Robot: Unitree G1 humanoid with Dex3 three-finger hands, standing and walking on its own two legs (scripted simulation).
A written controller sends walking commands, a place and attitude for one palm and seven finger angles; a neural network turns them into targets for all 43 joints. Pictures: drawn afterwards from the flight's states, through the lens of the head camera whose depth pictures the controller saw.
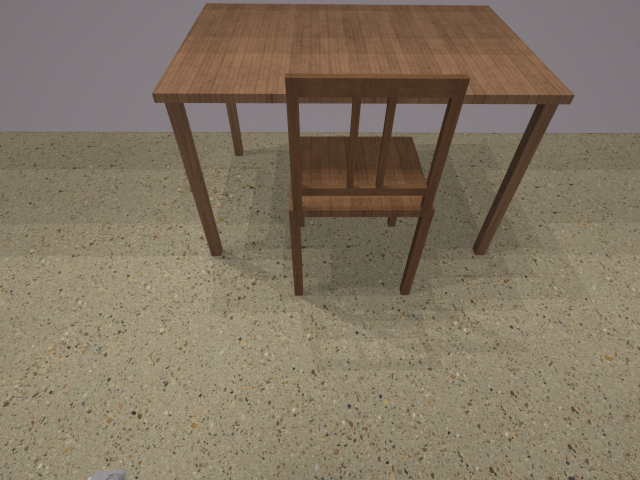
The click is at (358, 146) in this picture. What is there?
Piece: chair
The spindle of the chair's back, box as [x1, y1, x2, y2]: [346, 98, 360, 187]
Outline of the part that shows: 360,98 353,98 352,100 346,182 347,187 352,187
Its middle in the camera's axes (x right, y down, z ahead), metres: +0.08 -0.24 +1.01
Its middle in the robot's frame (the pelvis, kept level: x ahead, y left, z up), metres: +0.92 -0.04 -0.10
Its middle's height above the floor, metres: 0.67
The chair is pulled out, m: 0.00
